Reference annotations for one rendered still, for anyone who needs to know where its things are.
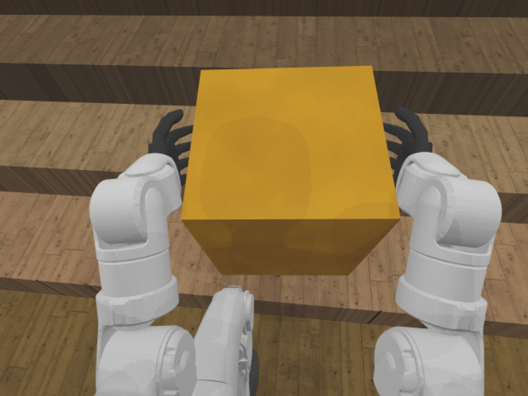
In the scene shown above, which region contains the robot left shin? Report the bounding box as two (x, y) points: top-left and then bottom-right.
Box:
(213, 285), (252, 396)

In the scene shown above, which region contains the left robot forearm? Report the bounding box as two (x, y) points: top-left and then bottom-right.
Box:
(89, 153), (182, 389)

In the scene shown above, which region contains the right robot forearm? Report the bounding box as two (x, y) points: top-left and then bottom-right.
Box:
(395, 152), (502, 393)

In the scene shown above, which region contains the left robot thigh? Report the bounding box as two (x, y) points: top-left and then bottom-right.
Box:
(192, 288), (254, 396)

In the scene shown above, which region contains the right robot hand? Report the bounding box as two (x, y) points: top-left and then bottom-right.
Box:
(383, 106), (432, 188)

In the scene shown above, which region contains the left robot upper arm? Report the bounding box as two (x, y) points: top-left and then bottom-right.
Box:
(94, 325), (197, 396)

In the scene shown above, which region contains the right robot upper arm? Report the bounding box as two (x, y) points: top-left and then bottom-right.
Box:
(373, 326), (484, 396)

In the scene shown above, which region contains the left robot hand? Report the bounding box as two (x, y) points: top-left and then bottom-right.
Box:
(148, 109), (193, 186)

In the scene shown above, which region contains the carton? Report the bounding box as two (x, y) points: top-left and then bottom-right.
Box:
(181, 66), (401, 276)

